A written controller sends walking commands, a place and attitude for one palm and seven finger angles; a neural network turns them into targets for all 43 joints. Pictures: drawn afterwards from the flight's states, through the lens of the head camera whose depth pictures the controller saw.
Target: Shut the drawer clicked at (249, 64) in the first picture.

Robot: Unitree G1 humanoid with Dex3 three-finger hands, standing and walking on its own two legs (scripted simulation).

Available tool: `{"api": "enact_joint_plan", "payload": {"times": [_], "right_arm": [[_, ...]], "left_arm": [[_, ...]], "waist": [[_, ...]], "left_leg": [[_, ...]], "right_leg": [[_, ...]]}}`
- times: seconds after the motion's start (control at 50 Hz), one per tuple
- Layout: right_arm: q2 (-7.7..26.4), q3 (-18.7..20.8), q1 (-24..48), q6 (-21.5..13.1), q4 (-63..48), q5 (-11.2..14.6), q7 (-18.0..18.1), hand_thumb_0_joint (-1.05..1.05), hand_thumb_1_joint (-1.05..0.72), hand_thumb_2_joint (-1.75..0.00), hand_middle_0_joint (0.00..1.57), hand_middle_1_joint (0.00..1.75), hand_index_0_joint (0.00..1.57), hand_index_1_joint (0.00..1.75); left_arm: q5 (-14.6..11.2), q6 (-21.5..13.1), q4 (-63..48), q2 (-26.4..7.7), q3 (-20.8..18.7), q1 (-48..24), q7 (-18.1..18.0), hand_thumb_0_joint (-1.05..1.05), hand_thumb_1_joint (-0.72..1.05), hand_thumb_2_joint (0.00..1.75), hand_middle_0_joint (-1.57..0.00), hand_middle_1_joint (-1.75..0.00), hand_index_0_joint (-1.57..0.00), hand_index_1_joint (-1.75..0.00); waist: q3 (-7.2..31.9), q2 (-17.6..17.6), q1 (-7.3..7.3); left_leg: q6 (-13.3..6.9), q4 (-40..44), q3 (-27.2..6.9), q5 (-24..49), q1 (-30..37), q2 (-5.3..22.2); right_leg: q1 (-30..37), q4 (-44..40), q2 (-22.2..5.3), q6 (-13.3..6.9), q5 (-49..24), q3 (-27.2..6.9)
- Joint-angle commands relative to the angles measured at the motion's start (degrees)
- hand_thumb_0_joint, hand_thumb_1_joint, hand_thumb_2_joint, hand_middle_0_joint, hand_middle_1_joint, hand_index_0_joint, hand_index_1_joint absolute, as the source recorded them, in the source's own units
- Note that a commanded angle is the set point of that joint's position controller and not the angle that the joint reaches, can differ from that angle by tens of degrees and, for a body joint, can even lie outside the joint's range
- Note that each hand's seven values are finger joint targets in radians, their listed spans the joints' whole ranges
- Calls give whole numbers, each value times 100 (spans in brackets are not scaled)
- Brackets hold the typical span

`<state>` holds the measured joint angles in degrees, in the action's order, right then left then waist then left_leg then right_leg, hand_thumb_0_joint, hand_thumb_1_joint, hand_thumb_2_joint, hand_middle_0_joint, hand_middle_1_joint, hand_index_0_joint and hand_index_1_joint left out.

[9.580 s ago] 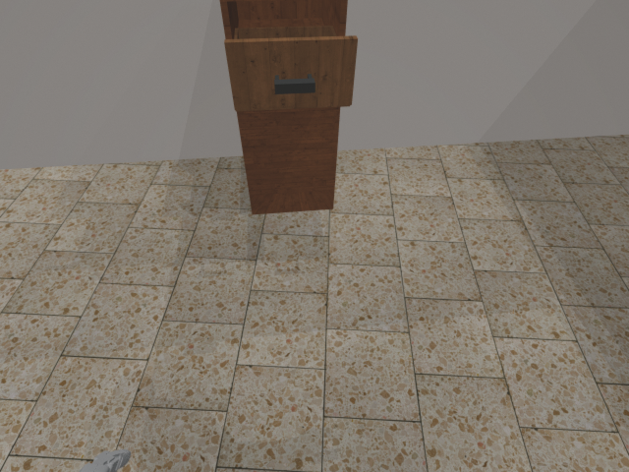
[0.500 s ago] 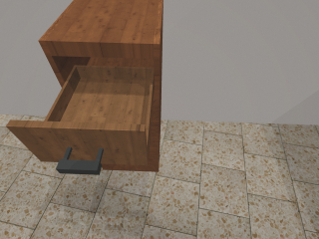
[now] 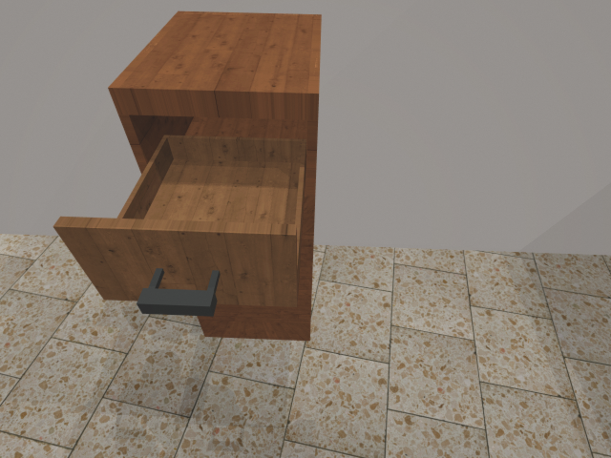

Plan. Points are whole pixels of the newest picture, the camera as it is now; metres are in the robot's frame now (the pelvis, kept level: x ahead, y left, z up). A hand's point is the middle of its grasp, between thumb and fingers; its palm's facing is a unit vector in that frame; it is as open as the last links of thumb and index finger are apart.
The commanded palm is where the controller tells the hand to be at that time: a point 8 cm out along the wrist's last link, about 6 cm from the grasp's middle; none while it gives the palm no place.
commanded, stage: come to a stop and stand still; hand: left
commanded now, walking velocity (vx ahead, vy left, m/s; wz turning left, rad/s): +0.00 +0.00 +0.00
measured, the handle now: (182, 288) +0.34 +0.21 +0.03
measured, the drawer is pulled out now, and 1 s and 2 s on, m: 0.29 0.29 0.28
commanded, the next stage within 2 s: look again from close up in 0.42 s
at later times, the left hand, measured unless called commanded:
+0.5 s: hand out of the picture -0.03 +0.16 -0.16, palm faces -0.02 -0.98 -0.19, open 7.4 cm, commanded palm none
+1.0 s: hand out of the picture -0.02 +0.15 -0.16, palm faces -0.01 -0.99 -0.16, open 7.4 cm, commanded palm none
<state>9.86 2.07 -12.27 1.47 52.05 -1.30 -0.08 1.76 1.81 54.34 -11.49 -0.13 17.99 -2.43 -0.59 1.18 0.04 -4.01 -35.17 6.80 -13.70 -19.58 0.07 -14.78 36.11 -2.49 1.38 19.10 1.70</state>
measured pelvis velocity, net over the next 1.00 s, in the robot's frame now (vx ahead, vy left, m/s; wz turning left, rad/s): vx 0.00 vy -0.01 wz -0.02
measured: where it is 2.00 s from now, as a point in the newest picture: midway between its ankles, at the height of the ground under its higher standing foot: outside the picture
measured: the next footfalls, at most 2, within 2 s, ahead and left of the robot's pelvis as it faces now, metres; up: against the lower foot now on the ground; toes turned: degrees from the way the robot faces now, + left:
none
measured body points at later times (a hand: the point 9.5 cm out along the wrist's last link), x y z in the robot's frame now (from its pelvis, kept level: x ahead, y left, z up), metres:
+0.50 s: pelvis -0.02 +0.00 +0.01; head -0.01 -0.01 +0.46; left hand -0.03 +0.22 -0.15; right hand -0.04 -0.23 -0.15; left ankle +0.06 +0.08 -0.72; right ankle +0.01 -0.14 -0.72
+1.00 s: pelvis +0.00 -0.01 +0.01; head +0.00 -0.01 +0.46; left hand -0.02 +0.20 -0.15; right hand -0.01 -0.22 -0.15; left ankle +0.06 +0.08 -0.72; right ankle +0.01 -0.14 -0.72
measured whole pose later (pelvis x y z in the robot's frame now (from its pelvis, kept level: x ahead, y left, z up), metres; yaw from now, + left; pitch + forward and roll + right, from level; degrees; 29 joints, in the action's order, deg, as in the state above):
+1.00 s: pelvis +0.00 -0.01 +0.01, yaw -1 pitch -1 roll +0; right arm 7.8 1.3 -15.8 0.5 64.6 -0.6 0.4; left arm 1.6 -1.0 62.2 -6.4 0.6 20.2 -2.3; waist -1.5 0.6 0.9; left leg -3.1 -25.3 7.1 -8.0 -16.8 0.4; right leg -12.8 26.8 -1.3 1.1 13.3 0.9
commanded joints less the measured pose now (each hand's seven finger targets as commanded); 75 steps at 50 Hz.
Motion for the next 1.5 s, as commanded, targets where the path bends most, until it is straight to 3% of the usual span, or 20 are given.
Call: {"api": "enact_joint_plan", "payload": {"times": [0.0, 0.14, 0.28, 0.36, 0.8, 1.06, 1.12, 1.14, 1.16, 1.18, 1.2, 1.22, 1.24, 1.26, 1.3, 1.34, 1.38, 1.4, 1.42, 1.48], "right_arm": [[916, 175, -35, -134, -270, -4, 50, 0, -90, -90, 20, 30, 20, 30], [733, 122, -246, -105, 30, 3, 25, 0, -90, -90, 20, 30, 20, 30], [632, 84, -460, -84, 404, 15, 27, 0, -90, -90, 20, 30, 20, 30], [584, 66, -555, -104, 600, 21, 44, 0, -90, -90, 20, 30, 20, 30], [343, 41, -710, -166, 1086, 69, 73, 0, -90, -90, 20, 30, 20, 30], [332, -11, -640, -212, 1139, 80, 85, 0, -90, -90, 20, 30, 20, 30], [341, -20, -642, -230, 1150, 90, 87, 0, -90, -90, 20, 30, 20, 30], [573, -5, -76, -237, 646, 98, 77, 0, -90, -90, 20, 30, 20, 30], [1523, 5, -282, -1054, -1630, 377, 385, 0, -90, -90, 20, 30, 20, 30], [1051, -211, 120, -1664, -1149, 438, 535, 0, -90, -90, 20, 30, 20, 30], [1104, -103, 217, -1868, -935, 426, 568, 0, -90, -90, 20, 30, 20, 30], [867, -151, 29, -1874, -855, 495, 458, 0, -90, -90, 20, 30, 20, 30], [1016, -162, -16, -1942, -1267, 529, 440, 0, -90, -90, 20, 30, 20, 30], [1126, -124, 145, -2072, -1435, 547, 474, 0, -90, -90, 20, 30, 20, 30], [1118, -51, 197, -2240, -1712, 402, 437, 0, -90, -90, 20, 30, 20, 30], [1114, 113, 236, -2150, -1938, 287, 274, 0, -90, -90, 20, 30, 20, 30], [1083, 256, 415, -1996, -2206, 244, 82, 0, -90, -90, 20, 30, 20, 30], [1103, 347, 467, -1870, -2299, 266, -33, 0, -90, -90, 20, 30, 20, 30], [1123, 329, 539, -1840, -2522, 237, -90, 0, -90, -90, 20, 30, 20, 30], [987, 375, 588, -1880, -2883, 155, -147, 0, -90, -90, 20, 30, 20, 30]], "left_arm": [[-18, -141, -358, -513, -105, 332, -16, 0, 90, 90, -20, -30, -20, -30], [-36, -216, -190, -517, -112, 379, 4, 0, 90, 90, -20, -30, -20, -30], [-39, -220, 22, -480, -103, 457, 9, 0, 90, 90, -20, -30, -20, -30], [-44, -238, 194, -376, -81, 590, 13, 0, 90, 90, -20, -30, -20, -30], [-35, -320, 628, -52, -46, 757, -34, 0, 90, 90, -20, -30, -20, -30], [-59, -346, 674, -30, -28, 721, -36, 0, 90, 90, -20, -30, -20, -30], [-59, -358, 682, -31, -18, 712, -40, 0, 90, 90, -20, -30, -20, -30], [4, -314, 809, -296, -31, 844, -205, 0, 90, 90, -20, -30, -20, -30], [-1187, -1545, -8289, -1361, -391, -3278, -220, 0, 90, 90, -22, -32, -22, -32], [-836, -1287, -7093, -1110, -518, -1146, -543, 0, 90, 90, -24, -34, -24, -34], [-814, -987, -6635, -647, -133, -782, -863, 0, 90, 90, -26, -37, -26, -37], [-749, -388, -5170, 548, 581, 1064, -840, 0, 90, 90, -28, -39, -28, -39], [-1021, -389, -6326, 684, 822, 447, -721, 0, 90, 90, -30, -41, -30, -41], [-1083, -632, -6756, 565, 840, 399, -632, 0, 90, 90, -32, -43, -32, -43], [-956, -1060, -6304, 629, 787, 793, -487, 0, 90, 90, -36, -47, -36, -47], [-1070, -1564, -5354, 685, 410, 1911, -14, 0, 90, 90, -40, -52, -40, -52], [-1299, -2275, -5043, 499, -21, 2826, 715, 0, 90, 90, -44, -56, -44, -56], [-1320, -2599, -4874, 89, -550, 3170, 1055, 0, 90, 90, -46, -58, -46, -58], [-1380, -2926, -5206, 217, -309, 2893, 1329, 0, 90, 90, -48, -60, -48, -60], [-1254, -3992, -6966, -686, -843, 1696, 1742, 0, 90, 90, -54, -67, -54, -67]], "waist": [[-368, 579, -105], [-206, -231, 15], [-395, -70, 81], [-387, 77, 60], [-468, -224, 76], [-362, 12, 57], [-257, -132, 65], [-504, -674, -166], [2424, 414, 774], [2312, 1168, 97], [1611, 1087, 184], [668, 801, 162], [97, 737, 224], [-50, 546, 297], [-316, -288, 381], [-354, -1572, 36], [37, -2094, -262], [138, -1745, -433], [388, -1417, -380], [1620, 460, -319]], "left_leg": [[-83, 1970, -1506, -1457, -238, 1037], [105, 1620, -1054, -1209, 244, 685], [197, 1613, -987, -1388, 278, 620], [201, 1718, -1020, -1367, 245, 648], [223, 1766, -978, -905, 500, 697], [223, 1791, -921, -472, 685, 707], [218, 1712, -860, -141, 835, 705], [419, 658, -561, -357, 293, 673], [256, 1086, -520, 143, 2046, 15], [307, 1557, -837, -591, 2003, 348], [426, 1663, -965, -1092, 1186, 382], [400, 1707, -1102, -1434, 706, 437], [381, 1623, -1199, -1671, 310, 385], [359, 1428, -1189, -1751, 228, 349], [321, 802, -1102, -1472, -118, 115], [393, 217, -991, -1100, -827, 102], [456, -343, -774, -605, -1307, 51], [518, -486, -674, -313, -1321, 17], [488, -778, -620, -151, -1527, -37], [352, -1537, -593, 197, -1413, 26]], "right_leg": [[-151, -539, 25, -229, -1, 10], [-422, -1279, -211, -304, 363, -423], [-757, -1577, -262, -309, 961, -591], [-654, -1528, -223, -299, 782, -554], [-593, -1643, -250, -258, 236, -576], [-288, -1613, -286, -259, -397, -510], [-193, -1616, -320, -257, -658, -513], [-126, -1721, -437, -268, -541, -544], [118, -911, 145, -274, -596, 127], [-65, -489, 285, -356, -100, 284], [-283, -431, 296, -360, 120, 362], [-728, -375, 297, -346, 105, 445], [-757, -410, 275, -313, 168, 467], [-886, -549, 249, -289, 347, 400], [-1304, -633, 240, -264, 738, 355], [-1807, -220, 344, -266, 1027, 536], [-1994, 187, 344, -276, 850, 526], [-1817, 329, 318, -347, 500, 428], [-1897, 716, 288, -357, 113, 388], [-2385, 1563, 272, -399, -208, 137]]}}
